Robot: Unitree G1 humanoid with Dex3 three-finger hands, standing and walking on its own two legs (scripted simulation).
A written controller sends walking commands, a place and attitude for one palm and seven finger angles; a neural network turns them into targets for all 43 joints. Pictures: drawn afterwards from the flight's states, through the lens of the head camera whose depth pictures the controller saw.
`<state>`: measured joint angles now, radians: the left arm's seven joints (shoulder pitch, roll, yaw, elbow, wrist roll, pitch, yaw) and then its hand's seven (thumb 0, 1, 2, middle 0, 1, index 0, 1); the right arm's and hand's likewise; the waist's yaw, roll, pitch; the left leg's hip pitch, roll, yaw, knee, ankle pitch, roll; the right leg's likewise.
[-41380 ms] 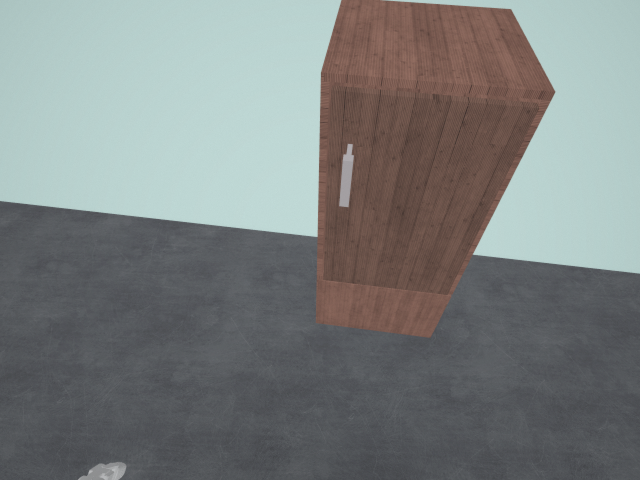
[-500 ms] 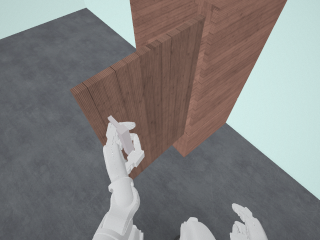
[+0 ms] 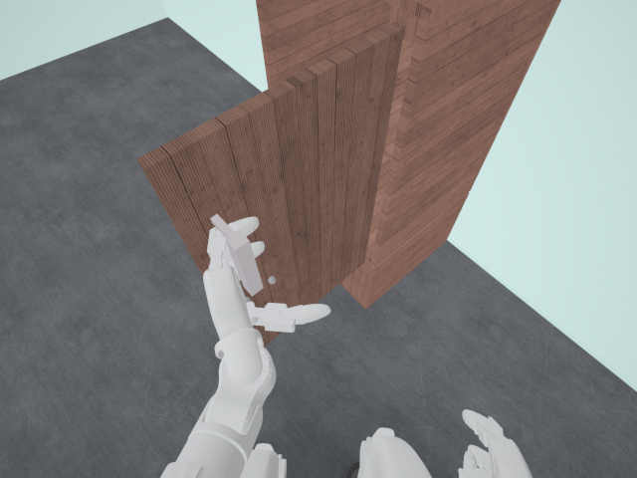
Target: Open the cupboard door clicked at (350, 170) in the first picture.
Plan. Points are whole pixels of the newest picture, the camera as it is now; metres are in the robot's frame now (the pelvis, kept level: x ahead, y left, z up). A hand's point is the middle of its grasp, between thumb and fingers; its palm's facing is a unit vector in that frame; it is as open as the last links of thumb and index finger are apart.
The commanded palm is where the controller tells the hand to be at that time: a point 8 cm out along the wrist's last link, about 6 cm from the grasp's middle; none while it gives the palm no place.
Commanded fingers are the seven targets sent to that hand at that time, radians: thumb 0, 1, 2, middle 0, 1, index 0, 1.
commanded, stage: open thumb and fingers to let go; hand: left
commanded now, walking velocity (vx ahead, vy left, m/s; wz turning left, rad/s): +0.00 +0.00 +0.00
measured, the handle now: (237, 256) +0.38 +0.12 +0.04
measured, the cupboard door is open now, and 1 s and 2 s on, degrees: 92 95 95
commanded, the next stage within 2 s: slide the hand sideways off the handle in 0.20 s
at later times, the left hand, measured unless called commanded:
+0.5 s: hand (261, 305) +0.32 +0.08 +0.03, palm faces -0.18 -0.98 -0.09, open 15.9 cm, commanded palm +0.30 +0.12 +0.03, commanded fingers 0.00 -0.50 0.30 -0.15 -0.30 -0.15 -0.30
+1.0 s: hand (241, 337) +0.28 +0.10 +0.03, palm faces -0.13 -0.99 -0.01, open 16.3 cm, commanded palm +0.25 +0.16 +0.03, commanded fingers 0.00 -0.50 0.30 -0.15 -0.30 -0.15 -0.30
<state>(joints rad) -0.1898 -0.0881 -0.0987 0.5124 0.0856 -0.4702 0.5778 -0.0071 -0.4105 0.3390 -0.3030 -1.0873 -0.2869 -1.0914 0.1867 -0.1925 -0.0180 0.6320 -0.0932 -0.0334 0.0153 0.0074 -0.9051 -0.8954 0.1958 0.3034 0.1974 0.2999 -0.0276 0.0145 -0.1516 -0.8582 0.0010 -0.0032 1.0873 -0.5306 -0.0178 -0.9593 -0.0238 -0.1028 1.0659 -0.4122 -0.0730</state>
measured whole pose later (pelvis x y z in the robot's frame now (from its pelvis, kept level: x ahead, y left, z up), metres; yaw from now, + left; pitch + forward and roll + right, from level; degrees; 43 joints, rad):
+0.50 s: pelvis +0.00 +0.02 +0.00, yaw +1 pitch +16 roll +0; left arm -0.18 0.10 -0.20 0.46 -0.03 -0.47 0.06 -0.02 -0.50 0.30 -0.27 -0.42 -0.21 -0.44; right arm 0.21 -0.22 0.00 0.58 -0.03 -0.04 0.01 0.01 -0.90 -0.90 0.20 0.30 0.20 0.30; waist -0.01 0.04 -0.13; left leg -0.87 -0.02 -0.01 1.13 -0.55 0.02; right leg -0.95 -0.05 -0.10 1.08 -0.42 -0.04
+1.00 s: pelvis +0.01 +0.03 -0.01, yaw -1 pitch +17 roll +0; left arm 0.16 0.08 -0.18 0.10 -0.04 -0.39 0.02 -0.02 -0.50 0.30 -0.16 -0.30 -0.16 -0.31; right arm 0.22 -0.21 0.01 0.46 -0.01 -0.04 0.02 0.01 -0.90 -0.90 0.20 0.30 0.20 0.30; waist 0.01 0.02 -0.15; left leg -0.88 -0.02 0.02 1.17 -0.59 0.03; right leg -0.97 -0.04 -0.08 1.13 -0.45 -0.03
